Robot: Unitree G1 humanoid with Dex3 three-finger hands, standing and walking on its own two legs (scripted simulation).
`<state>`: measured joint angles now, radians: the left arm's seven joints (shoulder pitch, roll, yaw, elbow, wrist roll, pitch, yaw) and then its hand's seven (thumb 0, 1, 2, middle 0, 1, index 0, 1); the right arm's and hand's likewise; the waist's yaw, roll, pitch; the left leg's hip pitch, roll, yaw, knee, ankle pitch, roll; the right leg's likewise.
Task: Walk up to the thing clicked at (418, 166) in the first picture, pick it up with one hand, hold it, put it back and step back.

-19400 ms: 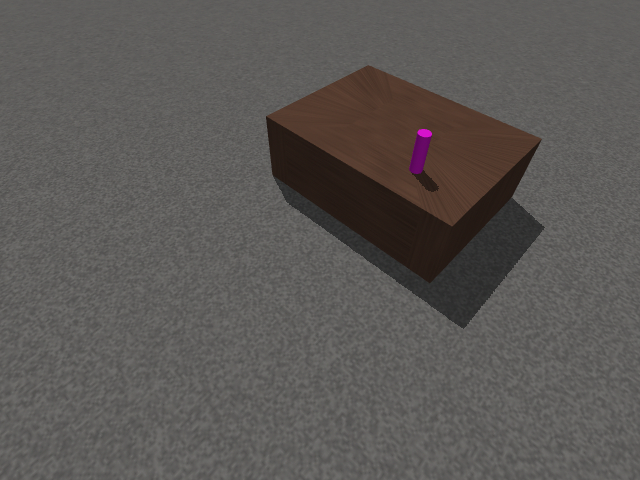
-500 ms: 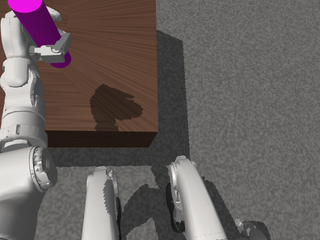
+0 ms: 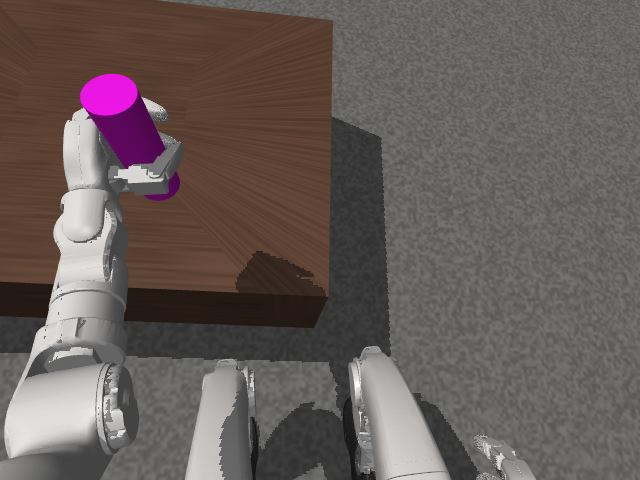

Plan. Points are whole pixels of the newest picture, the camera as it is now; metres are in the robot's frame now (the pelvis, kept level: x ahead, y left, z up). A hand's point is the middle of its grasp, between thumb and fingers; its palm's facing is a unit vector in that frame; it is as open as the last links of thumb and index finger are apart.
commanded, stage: lift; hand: left
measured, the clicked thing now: (139, 146) +0.49 +0.19 +0.04
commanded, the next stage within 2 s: hold in 1.32 s
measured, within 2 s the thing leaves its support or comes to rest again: neither
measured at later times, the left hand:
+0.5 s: hand (101, 157) +0.42 +0.18 +0.13, palm faces +0.09 -1.00 -0.01, open 6.8 cm
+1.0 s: hand (78, 146) +0.40 +0.18 +0.18, palm faces +0.08 -1.00 -0.01, open 6.8 cm
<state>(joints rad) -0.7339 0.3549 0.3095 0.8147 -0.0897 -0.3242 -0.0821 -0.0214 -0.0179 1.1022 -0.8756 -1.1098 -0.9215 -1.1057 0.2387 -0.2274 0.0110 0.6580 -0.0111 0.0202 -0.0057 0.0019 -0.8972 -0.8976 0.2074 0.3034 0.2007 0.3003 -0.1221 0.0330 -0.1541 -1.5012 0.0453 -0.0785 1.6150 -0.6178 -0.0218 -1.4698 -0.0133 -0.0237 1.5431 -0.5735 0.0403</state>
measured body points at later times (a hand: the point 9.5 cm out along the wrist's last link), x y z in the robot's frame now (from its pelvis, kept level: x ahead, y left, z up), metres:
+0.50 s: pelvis +0.02 +0.00 +0.09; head +0.12 +0.03 +0.53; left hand +0.41 +0.24 +0.13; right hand +0.15 -0.25 -0.02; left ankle +0.06 +0.13 -0.54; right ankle +0.07 -0.15 -0.54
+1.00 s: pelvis +0.04 +0.00 +0.13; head +0.11 +0.02 +0.58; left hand +0.39 +0.23 +0.18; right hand +0.17 -0.24 +0.02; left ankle +0.06 +0.13 -0.54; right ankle +0.07 -0.15 -0.54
